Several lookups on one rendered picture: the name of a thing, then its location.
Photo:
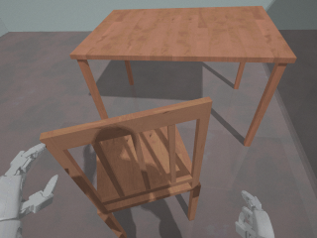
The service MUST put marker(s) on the left robot hand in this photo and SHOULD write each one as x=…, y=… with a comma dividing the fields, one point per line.
x=12, y=183

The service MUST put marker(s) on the robot left forearm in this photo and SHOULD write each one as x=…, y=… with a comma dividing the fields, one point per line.
x=11, y=228

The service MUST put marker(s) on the right robot hand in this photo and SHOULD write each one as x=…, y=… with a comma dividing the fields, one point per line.
x=259, y=223

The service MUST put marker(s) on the chair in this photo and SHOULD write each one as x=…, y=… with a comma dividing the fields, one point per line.
x=140, y=157

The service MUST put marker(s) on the table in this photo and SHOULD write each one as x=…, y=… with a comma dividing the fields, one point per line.
x=217, y=34

